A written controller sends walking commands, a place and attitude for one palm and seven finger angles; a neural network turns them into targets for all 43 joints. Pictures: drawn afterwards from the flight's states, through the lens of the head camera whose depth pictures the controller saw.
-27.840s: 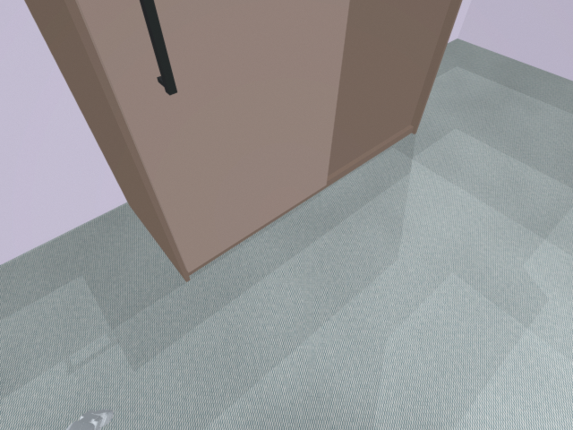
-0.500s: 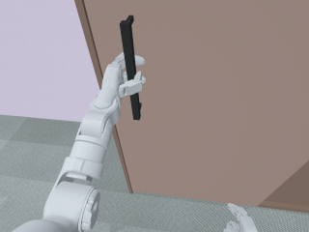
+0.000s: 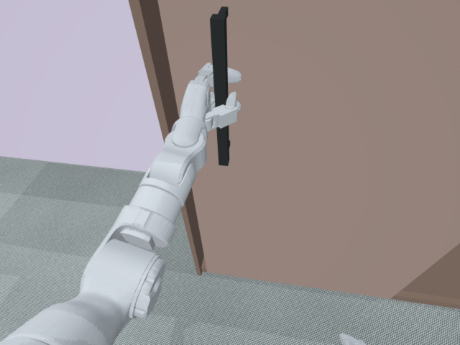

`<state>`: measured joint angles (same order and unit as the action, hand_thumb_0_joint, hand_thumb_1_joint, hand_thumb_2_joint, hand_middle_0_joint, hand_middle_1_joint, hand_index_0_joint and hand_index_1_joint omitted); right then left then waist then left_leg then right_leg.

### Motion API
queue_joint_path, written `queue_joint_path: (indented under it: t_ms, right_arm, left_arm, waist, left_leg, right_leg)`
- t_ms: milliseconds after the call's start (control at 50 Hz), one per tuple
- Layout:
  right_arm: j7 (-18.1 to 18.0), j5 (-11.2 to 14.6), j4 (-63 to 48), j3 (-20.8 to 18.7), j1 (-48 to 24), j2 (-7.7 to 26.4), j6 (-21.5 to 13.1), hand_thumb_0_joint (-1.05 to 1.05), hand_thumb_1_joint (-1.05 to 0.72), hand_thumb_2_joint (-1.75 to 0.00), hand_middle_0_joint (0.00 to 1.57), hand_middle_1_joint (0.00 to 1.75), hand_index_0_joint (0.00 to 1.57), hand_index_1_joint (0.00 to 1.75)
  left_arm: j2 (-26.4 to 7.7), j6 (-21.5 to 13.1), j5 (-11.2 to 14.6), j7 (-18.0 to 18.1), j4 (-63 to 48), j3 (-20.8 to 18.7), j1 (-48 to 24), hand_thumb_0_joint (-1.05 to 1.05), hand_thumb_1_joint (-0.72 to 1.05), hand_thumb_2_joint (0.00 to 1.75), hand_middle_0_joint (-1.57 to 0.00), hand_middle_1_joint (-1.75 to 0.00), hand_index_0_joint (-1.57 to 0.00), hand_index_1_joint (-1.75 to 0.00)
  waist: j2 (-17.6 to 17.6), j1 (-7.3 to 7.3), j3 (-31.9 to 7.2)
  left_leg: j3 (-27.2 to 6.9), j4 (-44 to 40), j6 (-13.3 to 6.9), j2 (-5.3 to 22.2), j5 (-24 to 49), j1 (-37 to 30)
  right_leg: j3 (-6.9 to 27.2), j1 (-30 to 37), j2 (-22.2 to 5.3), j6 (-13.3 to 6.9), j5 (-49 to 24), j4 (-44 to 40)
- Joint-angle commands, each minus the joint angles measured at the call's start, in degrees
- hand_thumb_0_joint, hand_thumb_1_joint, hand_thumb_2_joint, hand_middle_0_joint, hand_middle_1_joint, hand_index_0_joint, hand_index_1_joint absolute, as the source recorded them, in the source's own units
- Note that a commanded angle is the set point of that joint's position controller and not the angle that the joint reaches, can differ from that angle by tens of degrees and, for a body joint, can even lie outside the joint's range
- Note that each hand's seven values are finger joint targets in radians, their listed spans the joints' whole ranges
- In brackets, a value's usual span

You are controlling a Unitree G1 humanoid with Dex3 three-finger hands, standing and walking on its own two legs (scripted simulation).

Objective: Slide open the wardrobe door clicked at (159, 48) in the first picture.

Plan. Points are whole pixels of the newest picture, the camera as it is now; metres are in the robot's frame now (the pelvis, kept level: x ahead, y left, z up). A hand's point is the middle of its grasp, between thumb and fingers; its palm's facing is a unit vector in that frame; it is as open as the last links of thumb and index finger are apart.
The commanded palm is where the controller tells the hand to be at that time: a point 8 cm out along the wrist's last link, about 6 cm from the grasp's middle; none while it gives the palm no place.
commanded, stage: step sideways, sliding the door along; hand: left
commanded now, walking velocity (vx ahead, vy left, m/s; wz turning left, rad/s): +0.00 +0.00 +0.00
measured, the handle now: (223, 98) +0.49 +0.05 +0.19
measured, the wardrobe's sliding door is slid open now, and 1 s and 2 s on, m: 0.03 0.11 0.46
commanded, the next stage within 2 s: none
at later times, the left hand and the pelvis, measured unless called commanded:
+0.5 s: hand (245, 113) +0.45 +0.01 +0.19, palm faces -0.02 -1.00 -0.07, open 5.7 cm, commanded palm +0.43 +0.02 +0.20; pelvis +0.01 -0.07 -0.01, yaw +2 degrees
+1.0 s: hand (284, 114) +0.45 -0.06 +0.19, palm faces +0.25 -0.97 -0.07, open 5.9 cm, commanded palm +0.42 -0.07 +0.19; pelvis +0.05 -0.23 -0.02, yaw +6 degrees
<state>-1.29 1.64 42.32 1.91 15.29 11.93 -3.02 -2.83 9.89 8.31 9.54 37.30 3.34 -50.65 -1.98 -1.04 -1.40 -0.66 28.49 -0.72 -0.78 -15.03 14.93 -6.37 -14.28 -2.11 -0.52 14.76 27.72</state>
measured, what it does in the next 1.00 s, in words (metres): steps to the right: right foot, then left foot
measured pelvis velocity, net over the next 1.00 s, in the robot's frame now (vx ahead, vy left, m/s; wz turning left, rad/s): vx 0.05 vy -0.23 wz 0.10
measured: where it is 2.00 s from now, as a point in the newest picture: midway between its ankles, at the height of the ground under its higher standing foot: outside the picture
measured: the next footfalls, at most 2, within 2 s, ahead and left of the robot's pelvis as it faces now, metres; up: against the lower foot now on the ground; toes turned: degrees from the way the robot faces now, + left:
right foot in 0.86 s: +0.13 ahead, -0.37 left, +0.00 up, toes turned -3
left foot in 1.00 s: +0.07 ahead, -0.06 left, +0.00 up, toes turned +14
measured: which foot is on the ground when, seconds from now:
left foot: down 0.00-0.86, up 0.88-0.98, down 1.00-1.00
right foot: down 0.00-0.54, up 0.56-0.84, down 0.86-1.00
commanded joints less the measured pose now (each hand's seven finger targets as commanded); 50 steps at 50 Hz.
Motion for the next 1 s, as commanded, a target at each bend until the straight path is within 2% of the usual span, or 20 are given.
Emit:
queue_joint_path:
  t_ms: [0,20,40,80,180,280,320,360,460,480,520,560,680,780,820,860,900,940,960,980]
  right_arm:
    - [0.16,0.17,-7.24,-2.26,-4.12,6.00,-3.42,0.00,-0.90,-0.90,0.20,0.30,0.20,0.30]
    - [0.04,0.33,-6.64,-2.27,-3.82,6.10,-3.41,0.00,-0.90,-0.90,0.20,0.30,0.20,0.30]
    - [-1.82,0.17,-7.20,-2.48,-3.26,8.80,-2.94,0.00,-0.90,-0.90,0.20,0.30,0.20,0.30]
    - [-3.15,-0.27,-7.74,-2.58,-6.01,7.11,-1.69,0.00,-0.90,-0.90,0.20,0.30,0.20,0.30]
    - [-4.96,-0.71,-9.76,-3.49,-8.11,6.50,-1.27,0.00,-0.90,-0.90,0.20,0.30,0.20,0.30]
    - [-4.20,-0.33,-10.31,-4.23,-7.68,7.10,-0.64,0.00,-0.90,-0.90,0.20,0.30,0.20,0.30]
    - [-4.51,-0.02,-11.00,-4.39,-9.41,5.23,-0.57,0.00,-0.90,-0.90,0.20,0.30,0.20,0.30]
    - [-4.70,0.37,-10.80,-4.88,-12.37,5.30,-1.11,0.00,-0.90,-0.90,0.20,0.30,0.20,0.30]
    - [-5.08,-1.70,-9.93,-4.04,-10.93,3.34,-1.52,0.00,-0.90,-0.90,0.20,0.30,0.20,0.30]
    - [-5.04,-1.62,-9.58,-5.12,-9.60,4.37,-1.50,0.00,-0.90,-0.90,0.20,0.30,0.20,0.30]
    - [-2.02,-0.43,-11.39,-6.55,-11.40,6.74,-1.52,0.00,-0.90,-0.90,0.20,0.30,0.20,0.30]
    - [-0.24,-0.25,-11.86,-6.83,-12.99,7.05,-0.95,0.00,-0.90,-0.90,0.20,0.30,0.20,0.30]
    - [0.03,0.97,-13.66,-7.04,-12.57,8.09,-1.69,0.00,-0.90,-0.90,0.20,0.30,0.20,0.30]
    - [-0.08,1.80,-15.43,-5.73,-13.05,6.72,-3.23,0.00,-0.90,-0.90,0.20,0.30,0.20,0.30]
    - [-0.05,2.89,-15.46,-4.97,-13.16,4.74,-3.51,0.00,-0.90,-0.90,0.20,0.30,0.20,0.30]
    - [-1.74,1.97,-15.09,-4.72,-14.50,2.96,-3.68,0.00,-0.90,-0.90,0.20,0.30,0.20,0.30]
    - [-2.63,1.57,-14.54,-4.64,-15.20,2.79,-4.46,0.00,-0.90,-0.90,0.20,0.30,0.20,0.30]
    - [-2.61,1.42,-12.90,-4.21,-14.52,3.32,-4.96,0.00,-0.90,-0.90,0.20,0.30,0.20,0.30]
    - [-2.13,1.17,-13.96,-5.67,-13.22,5.39,-4.28,0.00,-0.90,-0.90,0.20,0.30,0.20,0.30]
    - [-0.23,0.54,-15.86,-7.84,-13.57,7.94,-4.02,0.00,-0.90,-0.90,0.20,0.30,0.20,0.30]
  left_arm:
    - [11.78,-5.17,0.58,-3.92,-13.99,8.94,-35.41,0.00,0.90,0.90,-0.45,-1.40,-0.45,-1.40]
    - [10.92,-5.29,0.40,-3.52,-12.30,8.24,-37.73,0.00,0.90,0.90,-0.45,-1.40,-0.45,-1.40]
    - [-19.08,-12.44,-3.75,-2.37,-14.22,-9.25,-35.61,0.00,0.90,0.90,-0.45,-1.40,-0.45,-1.40]
    - [-6.97,-15.83,-3.20,-4.54,-11.23,-1.27,-26.79,0.00,0.90,0.90,-0.45,-1.40,-0.45,-1.40]
    - [-7.20,-18.92,-1.64,-5.88,-18.95,-0.02,-30.05,0.00,0.90,0.90,-0.45,-1.40,-0.45,-1.40]
    - [-9.88,-19.58,-2.37,-6.44,-24.06,-2.12,-28.62,0.00,0.90,0.90,-0.45,-1.40,-0.45,-1.40]
    - [-12.47,-19.81,-4.11,-6.40,-25.79,-3.50,-28.38,0.00,0.90,0.90,-0.45,-1.40,-0.45,-1.40]
    - [-11.86,-18.91,-3.75,-6.49,-25.09,-3.58,-24.30,0.00,0.90,0.90,-0.45,-1.40,-0.45,-1.40]
    - [-4.87,-21.78,-5.09,-6.49,-35.83,3.00,-27.31,0.00,0.90,0.90,-0.45,-1.40,-0.45,-1.40]
    - [-5.13,-22.47,-4.78,-6.45,-37.87,3.66,-28.24,0.00,0.90,0.90,-0.45,-1.40,-0.45,-1.40]
    - [1.25,-23.42,-2.48,-7.91,-41.04,8.96,-30.92,0.00,0.90,0.90,-0.45,-1.40,-0.45,-1.40]
    - [-0.58,-24.03,-2.79,-8.35,-42.70,7.68,-32.24,0.00,0.90,0.90,-0.45,-1.40,-0.45,-1.40]
    - [2.14,-23.03,-4.19,-9.31,-43.95,11.27,-29.07,0.00,0.90,0.90,-0.45,-1.40,-0.45,-1.40]
    - [-1.57,-22.88,-3.51,-8.51,-46.93,8.74,-22.43,0.00,0.90,0.90,-0.45,-1.40,-0.45,-1.40]
    - [-5.57,-23.13,-4.86,-7.75,-48.33,6.52,-19.37,0.00,0.90,0.90,-0.45,-1.40,-0.45,-1.40]
    - [-9.99,-22.53,-5.74,-6.73,-50.85,3.50,-13.00,0.00,0.90,0.90,-0.45,-1.40,-0.45,-1.40]
    - [-7.87,-22.82,-5.58,-6.74,-58.80,4.80,-9.94,0.00,0.90,0.90,-0.45,-1.40,-0.45,-1.40]
    - [-5.52,-23.73,-4.53,-5.97,-63.05,6.74,-10.46,0.00,0.90,0.90,-0.45,-1.40,-0.45,-1.40]
    - [-4.38,-24.31,-4.04,-6.36,-64.28,7.66,-9.96,0.00,0.90,0.90,-0.45,-1.40,-0.45,-1.40]
    - [-3.06,-24.99,-3.85,-7.41,-65.72,8.15,-10.14,0.00,0.90,0.90,-0.45,-1.40,-0.45,-1.40]
  waist:
    - [3.14,6.11,-18.69]
    - [3.05,6.76,-17.31]
    - [3.34,3.65,-14.13]
    - [5.02,3.46,-12.99]
    - [-4.01,4.00,-12.37]
    - [-2.67,3.52,-16.58]
    - [12.14,3.02,-16.86]
    - [15.09,0.07,-10.22]
    - [8.98,3.16,-17.08]
    - [6.78,4.60,-20.25]
    - [-9.72,3.76,-26.96]
    - [-4.30,4.56,-21.55]
    - [-11.14,4.40,-17.63]
    - [-16.67,3.54,-18.21]
    - [-2.88,2.31,-19.07]
    - [17.34,1.48,-18.61]
    - [21.16,1.34,-19.08]
    - [13.52,4.30,-19.72]
    - [6.05,5.02,-23.05]
    - [-5.84,3.68,-25.87]
  left_leg:
    - [-2.94,-2.00,0.18,1.07,16.11,-13.29]
    - [-2.80,-1.90,0.17,0.99,14.83,-12.65]
    - [-2.87,-3.48,-2.08,4.16,8.91,-4.22]
    - [-3.54,-4.19,-2.89,6.36,3.51,-3.85]
    - [-24.29,-7.81,-12.42,22.36,2.08,-13.52]
    - [-7.22,8.43,-6.78,16.95,26.18,-10.72]
    - [4.69,21.79,-0.14,5.33,1.70,5.91]
    - [0.46,35.04,1.49,2.70,-17.12,16.85]
    - [7.56,3.81,1.90,4.76,1.70,-1.78]
    - [5.19,-4.57,-0.05,8.55,13.73,-16.37]
    - [-22.98,-0.40,-13.20,34.44,51.47,-37.26]
    - [-22.90,1.17,-14.91,36.01,45.16,-34.26]
    - [0.57,0.32,-7.00,24.43,35.03,-20.14]
    - [4.36,8.74,-3.36,20.57,39.08,-19.88]
    - [6.84,20.06,-2.67,13.38,24.97,-10.47]
    - [6.50,29.19,4.76,4.56,-16.01,8.23]
    - [2.80,27.36,2.93,4.69,-21.80,11.38]
    - [4.45,3.48,2.09,9.60,-0.01,-2.03]
    - [-1.65,-2.94,-1.43,18.38,40.97,-21.27]
    - [-12.47,1.24,-8.13,30.75,77.93,-38.00]
  right_leg:
    - [1.94,-1.48,3.17,-1.66,-14.48,-1.26]
    - [2.12,-2.36,3.20,-1.59,-13.77,-1.50]
    - [4.68,0.32,-0.28,-0.02,-6.91,-2.21]
    - [4.14,1.47,-0.67,0.69,-2.52,-0.82]
    - [6.71,-12.94,2.07,-0.44,12.53,20.70]
    - [6.11,3.46,1.74,-1.50,-1.94,3.08]
    - [17.64,15.05,-10.32,-6.30,-18.87,-4.43]
    - [27.56,15.86,-16.44,-13.40,-30.96,-4.50]
    - [8.10,14.04,-8.02,-7.01,-42.24,8.84]
    - [6.72,4.22,-6.41,-3.72,-37.93,17.07]
    - [11.76,-20.77,0.94,0.37,15.09,42.24]
    - [14.92,-27.61,-2.80,-0.78,16.06,45.87]
    - [3.23,-12.85,-2.16,1.35,6.86,25.36]
    - [-2.31,-1.53,2.45,2.30,0.32,8.77]
    - [2.27,9.88,-2.97,0.72,-28.99,-1.79]
    - [12.33,19.74,-13.12,-4.94,-68.71,4.38]
    - [13.80,22.25,-14.39,-7.36,-72.54,8.14]
    - [7.34,16.71,-10.80,-4.09,-65.80,16.43]
    - [3.24,1.38,-5.93,0.44,-43.55,23.89]
    - [4.11,-16.75,0.35,1.90,5.27,33.18]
